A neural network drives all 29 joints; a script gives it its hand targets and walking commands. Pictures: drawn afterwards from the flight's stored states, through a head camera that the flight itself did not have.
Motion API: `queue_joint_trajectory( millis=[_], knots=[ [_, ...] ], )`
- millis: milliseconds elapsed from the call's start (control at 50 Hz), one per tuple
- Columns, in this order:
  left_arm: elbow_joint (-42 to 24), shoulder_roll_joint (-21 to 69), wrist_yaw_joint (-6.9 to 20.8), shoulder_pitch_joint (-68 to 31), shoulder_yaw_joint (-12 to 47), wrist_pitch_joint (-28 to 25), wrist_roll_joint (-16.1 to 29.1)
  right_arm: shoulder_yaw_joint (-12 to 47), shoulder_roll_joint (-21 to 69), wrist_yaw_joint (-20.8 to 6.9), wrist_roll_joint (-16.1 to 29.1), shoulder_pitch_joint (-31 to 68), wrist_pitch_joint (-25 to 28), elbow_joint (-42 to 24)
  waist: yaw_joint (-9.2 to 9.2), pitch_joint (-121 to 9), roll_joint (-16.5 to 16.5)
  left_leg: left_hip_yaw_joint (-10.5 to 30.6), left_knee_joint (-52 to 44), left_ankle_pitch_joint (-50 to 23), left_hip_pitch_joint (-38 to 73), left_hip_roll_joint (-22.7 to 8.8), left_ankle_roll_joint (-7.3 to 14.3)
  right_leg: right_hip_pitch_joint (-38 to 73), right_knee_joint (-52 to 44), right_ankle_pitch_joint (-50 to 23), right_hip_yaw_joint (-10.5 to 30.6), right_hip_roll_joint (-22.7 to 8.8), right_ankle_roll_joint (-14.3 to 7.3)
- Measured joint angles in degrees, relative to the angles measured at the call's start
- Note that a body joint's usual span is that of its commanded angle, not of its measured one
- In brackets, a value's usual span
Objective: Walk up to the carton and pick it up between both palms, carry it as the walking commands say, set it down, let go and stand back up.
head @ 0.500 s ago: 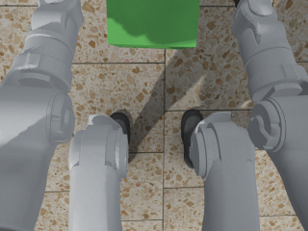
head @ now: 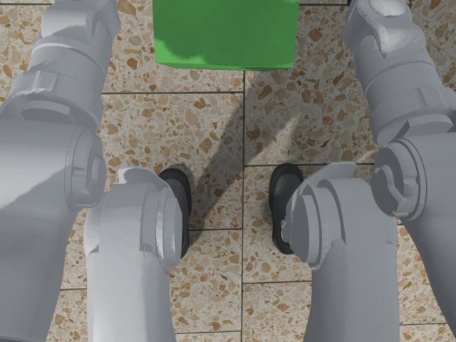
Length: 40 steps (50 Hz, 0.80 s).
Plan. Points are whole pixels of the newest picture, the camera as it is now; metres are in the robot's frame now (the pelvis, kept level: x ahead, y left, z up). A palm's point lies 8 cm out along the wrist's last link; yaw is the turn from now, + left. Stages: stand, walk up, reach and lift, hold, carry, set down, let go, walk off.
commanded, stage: reach and lift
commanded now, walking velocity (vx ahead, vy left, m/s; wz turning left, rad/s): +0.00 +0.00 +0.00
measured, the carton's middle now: out of the picture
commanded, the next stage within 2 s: none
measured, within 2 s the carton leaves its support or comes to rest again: leaves its support in 1.20 s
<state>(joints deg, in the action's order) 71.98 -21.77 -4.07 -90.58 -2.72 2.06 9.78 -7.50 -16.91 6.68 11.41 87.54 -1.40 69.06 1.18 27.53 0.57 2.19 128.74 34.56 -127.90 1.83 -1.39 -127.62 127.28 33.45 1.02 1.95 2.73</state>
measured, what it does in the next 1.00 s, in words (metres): stands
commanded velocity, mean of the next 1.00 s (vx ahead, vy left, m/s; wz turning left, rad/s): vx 0.00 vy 0.00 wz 0.00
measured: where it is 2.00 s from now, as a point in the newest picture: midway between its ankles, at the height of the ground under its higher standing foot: (231, 225)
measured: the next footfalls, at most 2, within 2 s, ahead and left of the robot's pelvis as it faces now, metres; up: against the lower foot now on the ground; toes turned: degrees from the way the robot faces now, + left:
none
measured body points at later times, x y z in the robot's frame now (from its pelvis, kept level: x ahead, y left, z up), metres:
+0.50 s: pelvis +0.00 +0.00 +0.00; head +0.38 +0.01 +0.22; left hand +0.57 +0.15 -0.20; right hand +0.56 -0.13 -0.20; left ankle +0.11 +0.12 -0.33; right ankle +0.12 -0.13 -0.33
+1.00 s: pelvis +0.01 +0.00 -0.01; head +0.39 +0.01 +0.24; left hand +0.56 +0.14 -0.20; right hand +0.56 -0.14 -0.19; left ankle +0.11 +0.12 -0.33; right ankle +0.12 -0.13 -0.33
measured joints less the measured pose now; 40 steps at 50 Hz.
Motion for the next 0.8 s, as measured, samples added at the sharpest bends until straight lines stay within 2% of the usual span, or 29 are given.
queue_joint_trajectory(
  millis=[220,340,440,560,660,800],
  knots=[
    [-1.5,2.2,-0.4,-1.2,-2.1,0.6,-3.5,-1.7,2.0,-0.3,-3.1,3.3,-0.3,0.9,-0.10,2.1,0.4,-0.2,-0.5,-0.4,0.9,-0.1,0.1,0.9,-0.4,-0.4,0.2,0.1,0.1],
    [-2.7,2.7,-0.1,-0.9,-3.5,1.3,-5.5,-4.7,3.6,0.0,-6.6,4.4,-0.6,1.3,-0.06,2.2,0.2,-0.3,-0.5,-0.2,1.2,0.2,0.1,1.2,-0.4,-0.1,0.5,0.3,0.4],
    [-3.5,3.5,0.8,-0.7,-6.2,3.0,-8.8,-7.3,4.0,-0.8,-9.8,4.1,-2.5,0.1,0.05,2.0,0.0,-0.2,0.1,0.2,1.2,0.4,0.2,1.4,0.2,0.5,0.6,0.6,0.6],
    [-6.2,4.7,2.3,1.7,-9.3,5.4,-11.9,-9.5,4.3,-3.2,-12.7,2.6,-6.0,-1.9,0.10,0.7,0.1,-0.1,2.0,1.4,1.0,0.7,0.2,1.3,2.0,1.7,0.8,1.0,0.9],
    [-7.1,5.4,3.5,3.3,-9.7,6.8,-12.5,-9.9,4.3,-4.2,-13.1,0.6,-7.3,-3.4,0.17,-1.2,-0.4,-0.1,2.8,2.2,0.3,1.1,0.3,0.8,2.9,2.8,0.9,1.2,1.1],
    [-7.9,6.0,3.2,4.9,-9.5,6.9,-11.6,-9.5,4.5,-4.1,-11.8,-1.3,-7.4,-4.5,0.41,-3.0,-0.7,-0.1,2.7,2.8,-0.3,1.5,0.2,0.3,2.9,3.6,1.3,1.4,1.4]
  ],
)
